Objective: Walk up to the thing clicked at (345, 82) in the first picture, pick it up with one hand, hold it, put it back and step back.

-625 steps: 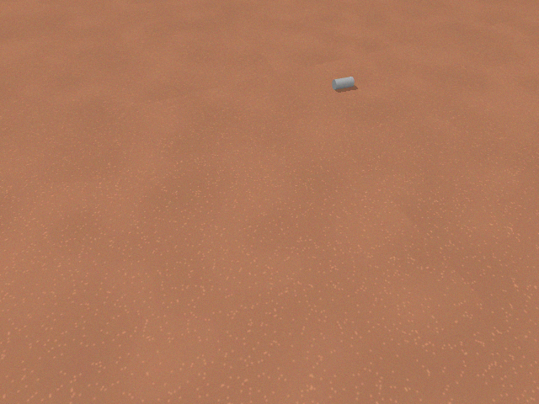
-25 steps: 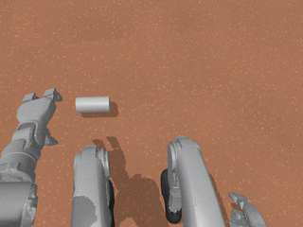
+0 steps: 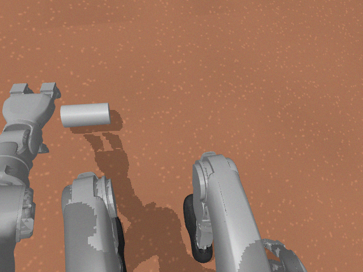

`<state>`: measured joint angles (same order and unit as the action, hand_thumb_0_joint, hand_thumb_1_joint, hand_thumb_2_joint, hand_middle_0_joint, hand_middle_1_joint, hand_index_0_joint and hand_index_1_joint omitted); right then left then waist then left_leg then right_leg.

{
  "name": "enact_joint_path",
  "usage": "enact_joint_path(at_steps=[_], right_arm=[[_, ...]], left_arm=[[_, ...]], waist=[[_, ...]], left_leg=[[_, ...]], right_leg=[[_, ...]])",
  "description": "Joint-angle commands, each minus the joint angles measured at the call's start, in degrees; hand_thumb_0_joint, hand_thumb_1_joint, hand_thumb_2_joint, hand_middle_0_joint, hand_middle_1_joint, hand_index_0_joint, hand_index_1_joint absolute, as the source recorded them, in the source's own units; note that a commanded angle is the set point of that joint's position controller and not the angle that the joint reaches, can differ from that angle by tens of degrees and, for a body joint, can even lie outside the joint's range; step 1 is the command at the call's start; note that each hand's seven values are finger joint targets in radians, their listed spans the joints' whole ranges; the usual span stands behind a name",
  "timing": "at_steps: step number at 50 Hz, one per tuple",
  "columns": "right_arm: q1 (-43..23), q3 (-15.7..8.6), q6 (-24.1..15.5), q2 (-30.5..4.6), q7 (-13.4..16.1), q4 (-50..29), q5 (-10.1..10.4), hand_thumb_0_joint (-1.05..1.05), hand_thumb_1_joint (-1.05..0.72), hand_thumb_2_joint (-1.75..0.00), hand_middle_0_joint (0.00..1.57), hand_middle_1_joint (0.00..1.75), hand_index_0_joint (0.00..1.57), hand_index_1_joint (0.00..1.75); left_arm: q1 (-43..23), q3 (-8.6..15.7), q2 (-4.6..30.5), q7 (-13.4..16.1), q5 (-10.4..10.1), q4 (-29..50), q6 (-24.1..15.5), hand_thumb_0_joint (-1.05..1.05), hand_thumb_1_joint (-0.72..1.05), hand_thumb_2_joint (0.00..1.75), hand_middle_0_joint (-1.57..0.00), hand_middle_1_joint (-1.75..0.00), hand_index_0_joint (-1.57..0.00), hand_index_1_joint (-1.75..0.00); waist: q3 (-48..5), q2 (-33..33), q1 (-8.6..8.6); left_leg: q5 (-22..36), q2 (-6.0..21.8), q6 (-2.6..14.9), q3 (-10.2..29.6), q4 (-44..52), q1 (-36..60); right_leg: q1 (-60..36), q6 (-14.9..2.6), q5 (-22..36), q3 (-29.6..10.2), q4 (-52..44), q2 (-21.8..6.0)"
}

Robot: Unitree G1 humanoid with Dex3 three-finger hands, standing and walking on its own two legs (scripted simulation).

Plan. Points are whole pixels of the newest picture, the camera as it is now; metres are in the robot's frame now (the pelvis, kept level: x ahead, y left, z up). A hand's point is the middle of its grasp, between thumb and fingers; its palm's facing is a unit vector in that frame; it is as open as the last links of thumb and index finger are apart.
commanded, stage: rise first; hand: left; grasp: from above
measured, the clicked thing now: (87, 114) +0.53 +0.18 -0.33
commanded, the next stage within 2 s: none
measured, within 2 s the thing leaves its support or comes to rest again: neither
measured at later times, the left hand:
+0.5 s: hand (49, 119) +0.47 +0.24 -0.19, palm faces -0.46 +0.00 -0.89, open 14.0 cm
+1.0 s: hand (54, 116) +0.48 +0.23 -0.20, palm faces -0.46 +0.01 -0.89, open 14.0 cm
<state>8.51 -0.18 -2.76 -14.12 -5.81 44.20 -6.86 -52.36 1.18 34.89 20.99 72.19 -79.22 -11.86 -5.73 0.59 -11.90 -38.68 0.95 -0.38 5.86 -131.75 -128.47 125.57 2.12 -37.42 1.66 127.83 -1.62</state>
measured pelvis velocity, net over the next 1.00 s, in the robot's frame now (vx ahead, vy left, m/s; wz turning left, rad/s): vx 0.00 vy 0.00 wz -0.03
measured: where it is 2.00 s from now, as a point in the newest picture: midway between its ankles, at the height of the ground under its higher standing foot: (158, 250)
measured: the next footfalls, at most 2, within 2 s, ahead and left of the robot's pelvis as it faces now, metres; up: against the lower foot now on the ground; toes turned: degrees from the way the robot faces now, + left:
none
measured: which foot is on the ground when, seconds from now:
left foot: down 0.00-1.00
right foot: down 0.00-1.00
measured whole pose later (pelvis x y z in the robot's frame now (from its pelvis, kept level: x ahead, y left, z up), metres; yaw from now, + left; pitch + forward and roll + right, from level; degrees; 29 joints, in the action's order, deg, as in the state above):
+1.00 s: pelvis +0.00 +0.00 -0.03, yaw -2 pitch +35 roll -7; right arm 9.6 3.1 -2.9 -15.6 -7.3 42.8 -8.6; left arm -57.6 0.7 38.6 23.7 74.4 -84.8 -11.7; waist -3.1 -0.2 -15.5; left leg -39.7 0.9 -1.0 7.7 -137.1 -132.6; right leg 129.5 2.0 -37.7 2.8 132.2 -1.0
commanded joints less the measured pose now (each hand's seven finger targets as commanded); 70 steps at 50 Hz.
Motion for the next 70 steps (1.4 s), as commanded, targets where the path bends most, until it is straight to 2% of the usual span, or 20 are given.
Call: enact_joint_path(at_steps=[1,6,13,18,22,25,27,31,37,40,46,49,51,52,54,60,61,64,67,70], right_arm=[[11.9,-4.0,-0.2,-13.7,0.2,-1.0,-0.5,0.0,-0.9,-0.9,0.2,0.3,0.2,0.3],[12.2,-3.7,0.0,-13.9,-0.1,-0.8,-0.8,0.0,-0.91,-0.91,0.2,0.3,0.2,0.3],[12.1,-3.3,-0.1,-14.2,-0.3,-1.0,-1.4,0.0,-0.9,-0.91,0.2,0.3,0.2,0.3],[13.1,-3.0,0.0,-14.6,-0.5,-0.9,-1.6,0.0,-0.9,-0.9,0.2,0.3,0.2,0.3],[13.0,-3.0,-0.1,-14.8,-0.5,-1.0,-1.7,0.0,-0.9,-0.9,0.2,0.3,0.2,0.3],[12.9,-2.7,-0.1,-14.6,-0.8,-0.9,-1.9,0.0,-0.9,-0.9,0.2,0.3,0.2,0.3],[13.5,-2.6,0.0,-15.1,-0.8,-1.0,-1.8,0.0,-0.9,-0.9,0.2,0.3,0.2,0.3],[13.4,-2.2,-0.1,-15.0,-0.9,-1.1,-2.0,0.0,-0.9,-0.9,0.2,0.3,0.2,0.3],[13.3,-1.8,-0.2,-15.4,-1.0,-1.6,-2.0,0.0,-0.9,-0.9,0.2,0.3,0.2,0.3],[13.3,-1.5,-0.3,-15.6,-0.9,-1.5,-2.0,0.0,-0.9,-0.9,0.2,0.3,0.2,0.3],[13.4,-1.3,-0.2,-15.8,-1.0,-1.8,-1.7,0.0,-0.9,-0.9,0.2,0.3,0.2,0.3],[13.6,-1.0,-0.3,-15.8,-1.1,-1.8,-1.7,0.0,-0.9,-0.9,0.2,0.3,0.2,0.3],[14.0,-0.9,-0.5,-16.1,-1.1,-1.8,-1.8,0.0,-0.9,-0.9,0.2,0.3,0.2,0.3],[13.7,-0.8,-0.6,-15.7,-1.3,-2.0,-1.8,0.0,-0.9,-0.9,0.2,0.3,0.2,0.3],[14.2,-0.8,-0.8,-16.0,-1.4,-1.8,-1.9,0.0,-0.9,-0.9,0.2,0.3,0.2,0.3],[14.4,-0.6,-0.8,-15.9,-1.6,-2.1,-1.8,0.0,-0.9,-0.9,0.2,0.3,0.2,0.3],[14.1,-0.7,-0.8,-15.8,-1.4,-2.0,-1.7,0.0,-0.9,-0.9,0.2,0.3,0.2,0.3],[14.1,-0.6,-1.0,-15.7,-1.6,-2.0,-1.7,0.0,-0.9,-0.9,0.2,0.3,0.2,0.3],[14.0,-0.5,-1.0,-16.0,-1.6,-2.3,-1.6,0.0,-0.9,-0.9,0.2,0.3,0.2,0.3],[13.8,-0.7,-0.8,-15.8,-1.5,-2.3,-1.6,0.0,-0.9,-0.9,0.2,0.3,0.2,0.3]], left_arm=[[-19.2,1.7,12.6,3.2,0.4,7.0,-0.4,0.0,-0.5,0.98,-0.06,-1.02,-0.08,-0.99],[-19.0,1.9,13.9,3.8,1.3,5.5,-0.8,0.0,-0.5,0.97,-0.06,-1.03,-0.09,-0.99],[-22.7,2.1,14.6,4.8,1.1,5.8,-1.1,0.0,-0.5,0.97,-0.06,-1.02,-0.09,-0.99],[-20.9,2.0,13.9,5.0,1.4,4.6,-0.5,0.0,-0.5,0.97,-0.06,-1.02,-0.09,-0.99],[-22.4,2.8,15.8,5.2,1.0,4.7,-0.2,0.0,-0.5,0.97,-0.06,-1.01,-0.09,-0.99],[-21.6,1.7,13.6,4.9,0.7,4.7,0.1,0.0,-0.49,0.96,-0.06,-1.02,-0.09,-0.99],[-21.6,2.9,15.7,5.1,0.9,4.2,0.4,0.0,-0.5,0.97,-0.06,-1.01,-0.08,-0.98],[-22.6,1.8,14.5,4.8,0.8,3.4,0.3,0.0,-0.5,0.96,-0.06,-1.01,-0.09,-0.99],[-22.1,2.7,16.4,4.8,0.5,2.3,0.2,0.0,-0.51,0.97,-0.06,-1.01,-0.08,-0.99],[-24.4,1.9,16.0,4.7,0.7,3.1,-0.1,0.0,-0.56,1.04,-0.08,-0.99,-0.06,-1.01],[-24.0,1.3,15.2,5.2,1.2,2.6,0.0,0.0,-0.51,0.98,-0.07,-1.01,-0.08,-1.0],[-25.2,0.0,13.7,5.2,1.7,2.4,0.1,0.0,-0.51,0.99,-0.06,-1.02,-0.08,-1.01],[-25.9,1.4,15.7,5.6,1.4,3.1,0.3,0.0,-0.5,0.98,-0.06,-1.02,-0.08,-1.01],[-24.0,0.4,14.3,5.5,1.6,1.5,0.5,0.0,-0.5,0.98,-0.07,-1.02,-0.09,-1.0],[-25.0,0.9,14.6,5.7,1.7,1.8,0.7,0.0,-0.5,0.98,-0.07,-1.02,-0.08,-1.0],[-24.6,1.2,15.1,6.0,1.6,3.3,1.4,0.0,-0.49,0.97,-0.07,-1.02,-0.1,-1.0],[-24.2,1.3,15.3,6.1,1.3,3.9,1.5,0.0,-0.48,0.96,-0.07,-1.03,-0.1,-1.0],[-23.2,0.7,13.7,5.9,1.1,0.9,2.1,0.0,-0.49,0.96,-0.08,-1.01,-0.1,-1.0],[-22.6,2.0,16.1,5.7,0.9,2.1,2.1,0.0,-0.49,0.96,-0.08,-1.01,-0.1,-1.0],[-23.2,0.7,14.3,5.3,0.6,3.2,1.9,0.0,-0.49,0.96,-0.1,-0.99,-0.11,-0.98]], waist=[[-37.9,12.3,-1.35],[-37.2,11.3,-1.37],[-37.3,12.3,-2.25],[-38.1,13.0,-2.56],[-37.6,12.2,-2.79],[-37.8,13.7,-3.13],[-38.2,12.9,-3.1],[-35.8,13.1,-4.17],[-35.4,11.7,-3.9],[-36.0,12.6,-4.86],[-35.2,16.2,-4.68],[-34.5,15.6,-5.94],[-35.2,15.4,-5.46],[-34.1,15.7,-5.4],[-34.2,15.3,-6.18],[-37.6,16.8,-5.55],[-38.1,16.4,-4.82],[-34.0,15.5,-5.85],[-36.3,15.5,-4.39],[-36.2,14.7,-5.07]], left_leg=[[8.8,-1.8,2.18,-4.3,13.5,30.2],[9.0,-1.9,2.45,-4.8,12.0,28.2],[7.4,-1.9,2.55,-4.8,11.1,26.3],[10.2,-1.8,2.33,-4.5,10.6,27.9],[9.4,-1.7,2.65,-4.9,9.5,25.6],[10.9,-1.6,2.35,-4.7,9.2,27.4],[11.3,-1.7,2.53,-4.7,8.9,26.3],[9.4,-1.6,2.46,-4.5,8.9,24.9],[7.8,-1.8,2.83,-4.7,8.4,22.6],[7.7,-1.7,2.7,-4.4,8.0,23.4],[7.6,-1.8,1.92,-3.7,9.4,24.9],[8.1,-1.7,1.96,-3.5,9.0,25.4],[8.0,-1.8,2.16,-3.7,8.7,24.7],[7.8,-1.8,2.09,-4.0,8.6,24.5],[8.2,-1.6,2.13,-3.8,8.4,25.2],[10.6,-1.7,1.94,-3.9,8.4,26.1],[10.4,-1.6,2.02,-4.0,8.2,26.1],[8.7,-1.6,2.11,-4.1,8.3,23.5],[8.7,-1.8,2.27,-4.4,8.2,23.7],[7.2,-1.8,2.35,-4.3,8.6,23.0]], right_leg=[[-17.7,-3.97,9.8,5.5,-12.5,1.9],[-18.3,-3.89,10.4,5.3,-12.3,2.0],[-17.6,-3.95,9.5,5.5,-11.4,2.3],[-17.8,-3.87,12.0,5.7,-10.4,2.2],[-19.0,-3.69,12.0,5.5,-10.7,2.3],[-18.4,-3.77,13.4,5.6,-10.1,2.4],[-19.5,-3.66,14.0,5.6,-9.8,2.3],[-17.9,-3.79,12.2,6.1,-9.7,2.5],[-19.0,-3.6,10.8,5.9,-10.1,2.7],[-18.0,-3.65,10.8,6.2,-10.0,2.8],[-14.8,-4.28,9.9,7.1,-8.7,2.8],[-14.7,-4.22,10.8,7.4,-8.6,3.0],[-15.3,-4.11,10.7,7.1,-8.8,2.8],[-15.5,-4.2,10.6,7.0,-8.7,2.8],[-15.1,-4.01,11.1,7.2,-8.8,2.8],[-17.2,-4.12,13.5,7.2,-8.1,2.9],[-17.2,-4.15,13.3,7.1,-8.2,3.1],[-15.8,-4.16,11.9,7.1,-8.4,3.0],[-17.3,-4.09,11.7,6.7,-8.8,2.9],[-17.5,-4.0,10.4,6.7,-9.3,3.1]])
